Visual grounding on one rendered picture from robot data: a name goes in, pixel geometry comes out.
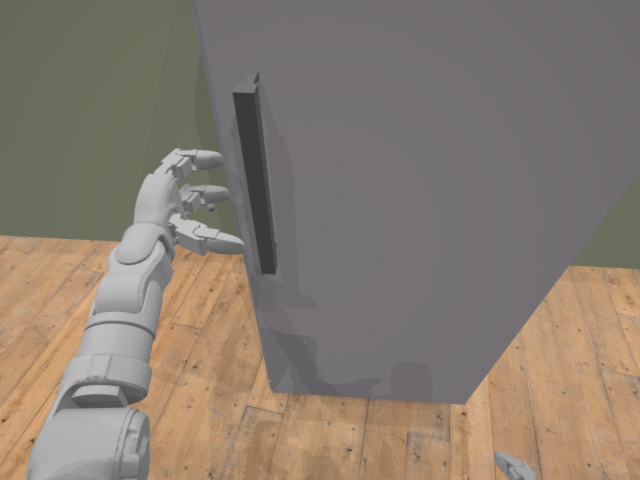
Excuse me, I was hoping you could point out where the right robot hand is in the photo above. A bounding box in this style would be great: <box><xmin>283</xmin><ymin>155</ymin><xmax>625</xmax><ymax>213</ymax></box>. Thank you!
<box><xmin>494</xmin><ymin>451</ymin><xmax>536</xmax><ymax>480</ymax></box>

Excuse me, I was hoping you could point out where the robot left upper arm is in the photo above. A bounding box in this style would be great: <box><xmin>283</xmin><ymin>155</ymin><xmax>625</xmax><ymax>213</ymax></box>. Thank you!
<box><xmin>31</xmin><ymin>407</ymin><xmax>150</xmax><ymax>480</ymax></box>

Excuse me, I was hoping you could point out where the handle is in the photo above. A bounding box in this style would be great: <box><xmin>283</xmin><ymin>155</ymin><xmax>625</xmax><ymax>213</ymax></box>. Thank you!
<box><xmin>233</xmin><ymin>70</ymin><xmax>277</xmax><ymax>274</ymax></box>

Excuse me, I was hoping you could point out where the left robot hand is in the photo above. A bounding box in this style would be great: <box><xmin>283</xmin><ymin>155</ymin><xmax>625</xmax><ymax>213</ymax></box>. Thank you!
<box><xmin>133</xmin><ymin>148</ymin><xmax>245</xmax><ymax>256</ymax></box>

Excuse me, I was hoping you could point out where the left robot forearm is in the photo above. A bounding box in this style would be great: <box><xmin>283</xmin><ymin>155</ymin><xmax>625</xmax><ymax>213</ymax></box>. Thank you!
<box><xmin>26</xmin><ymin>223</ymin><xmax>175</xmax><ymax>480</ymax></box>

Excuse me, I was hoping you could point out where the fridge door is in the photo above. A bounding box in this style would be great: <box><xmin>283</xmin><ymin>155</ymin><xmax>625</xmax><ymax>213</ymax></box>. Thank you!
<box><xmin>195</xmin><ymin>0</ymin><xmax>640</xmax><ymax>405</ymax></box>

